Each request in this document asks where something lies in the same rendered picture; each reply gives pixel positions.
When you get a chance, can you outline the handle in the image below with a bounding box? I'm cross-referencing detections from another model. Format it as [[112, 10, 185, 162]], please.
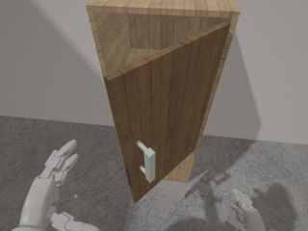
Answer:
[[136, 141, 156, 183]]

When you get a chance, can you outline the left robot hand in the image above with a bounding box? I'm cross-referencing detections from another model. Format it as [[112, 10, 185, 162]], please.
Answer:
[[19, 140, 100, 231]]

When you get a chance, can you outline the cupboard door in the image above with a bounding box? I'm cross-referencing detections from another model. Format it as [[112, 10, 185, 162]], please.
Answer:
[[103, 21, 231, 203]]

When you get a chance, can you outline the right robot hand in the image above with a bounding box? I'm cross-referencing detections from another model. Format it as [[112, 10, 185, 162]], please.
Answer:
[[226, 188, 266, 231]]

